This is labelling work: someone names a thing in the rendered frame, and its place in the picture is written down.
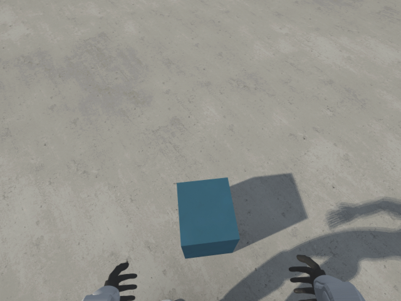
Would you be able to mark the carton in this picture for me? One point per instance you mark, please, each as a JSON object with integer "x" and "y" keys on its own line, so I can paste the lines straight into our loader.
{"x": 206, "y": 217}

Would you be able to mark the robot left hand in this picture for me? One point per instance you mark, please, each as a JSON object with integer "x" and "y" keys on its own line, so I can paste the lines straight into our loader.
{"x": 114, "y": 279}

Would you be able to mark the left robot forearm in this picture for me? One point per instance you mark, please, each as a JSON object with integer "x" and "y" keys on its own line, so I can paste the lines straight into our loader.
{"x": 106, "y": 293}

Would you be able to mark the robot right hand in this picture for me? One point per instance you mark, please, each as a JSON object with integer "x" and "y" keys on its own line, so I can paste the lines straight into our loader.
{"x": 314, "y": 271}

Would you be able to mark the right robot forearm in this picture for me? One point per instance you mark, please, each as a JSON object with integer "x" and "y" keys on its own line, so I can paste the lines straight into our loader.
{"x": 328, "y": 288}

